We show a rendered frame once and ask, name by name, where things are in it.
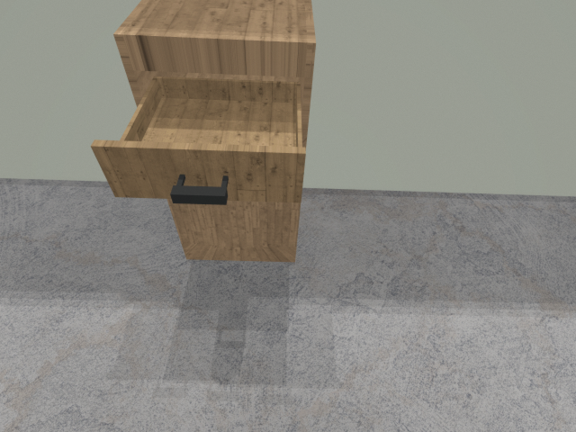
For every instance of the cabinet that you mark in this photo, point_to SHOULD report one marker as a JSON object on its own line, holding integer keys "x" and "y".
{"x": 263, "y": 40}

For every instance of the handle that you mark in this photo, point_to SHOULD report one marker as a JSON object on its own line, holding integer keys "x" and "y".
{"x": 200, "y": 194}

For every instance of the drawer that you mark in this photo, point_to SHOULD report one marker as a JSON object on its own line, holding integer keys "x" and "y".
{"x": 205, "y": 128}

